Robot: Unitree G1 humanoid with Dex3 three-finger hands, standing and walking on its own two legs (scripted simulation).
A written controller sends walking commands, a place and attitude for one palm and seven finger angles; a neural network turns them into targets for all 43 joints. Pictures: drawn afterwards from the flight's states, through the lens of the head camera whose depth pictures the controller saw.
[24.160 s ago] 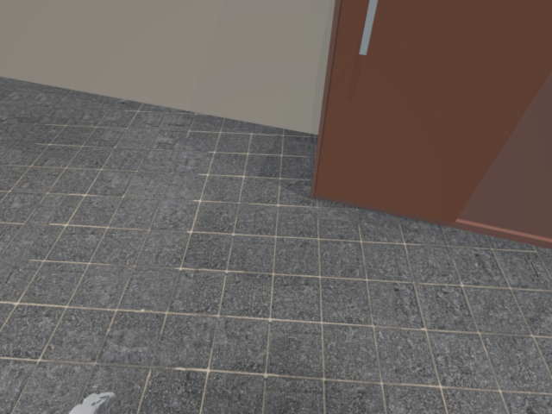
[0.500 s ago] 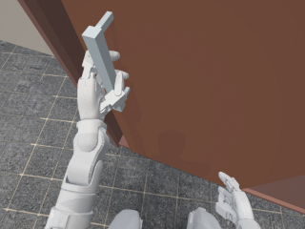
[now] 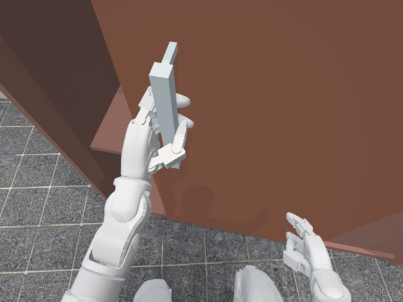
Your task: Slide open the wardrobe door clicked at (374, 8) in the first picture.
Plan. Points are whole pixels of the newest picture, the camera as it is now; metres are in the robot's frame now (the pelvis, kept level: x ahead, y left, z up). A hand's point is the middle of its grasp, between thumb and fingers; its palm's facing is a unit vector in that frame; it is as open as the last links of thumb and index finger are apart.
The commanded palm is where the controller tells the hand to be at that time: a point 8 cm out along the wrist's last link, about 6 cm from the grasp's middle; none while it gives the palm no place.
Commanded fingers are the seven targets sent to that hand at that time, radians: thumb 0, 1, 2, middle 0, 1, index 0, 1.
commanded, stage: step sideways, sliding the door along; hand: left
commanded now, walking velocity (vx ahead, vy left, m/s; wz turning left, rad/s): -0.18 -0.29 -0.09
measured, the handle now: (173, 117) +0.38 +0.11 +0.14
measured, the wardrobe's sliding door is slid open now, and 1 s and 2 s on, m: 0.25 0.47 0.57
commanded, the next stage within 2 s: stop walking and hold the door there in 1.74 s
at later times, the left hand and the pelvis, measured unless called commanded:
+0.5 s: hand (258, 161) +0.32 -0.03 +0.14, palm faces +0.06 -1.00 -0.04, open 6.4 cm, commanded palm +0.29 -0.04 +0.14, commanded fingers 0.00 0.90 0.90 -0.45 -1.40 -0.45 -1.40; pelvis -0.09 -0.14 -0.01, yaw -1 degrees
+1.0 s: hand (335, 170) +0.32 -0.14 +0.14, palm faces +0.28 -0.95 -0.12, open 6.4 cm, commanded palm +0.29 -0.16 +0.14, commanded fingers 0.00 0.90 0.90 -0.45 -1.40 -0.45 -1.40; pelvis -0.10 -0.31 -0.01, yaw +3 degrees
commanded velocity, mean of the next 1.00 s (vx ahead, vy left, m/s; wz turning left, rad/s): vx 0.08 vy -0.30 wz -0.01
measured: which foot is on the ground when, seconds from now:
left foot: down 0.00-0.20, up 0.22-0.42, down 0.44-0.84, up 0.86-1.00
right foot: up 0.00-0.18, down 0.20-0.44, up 0.46-0.82, down 0.84-1.00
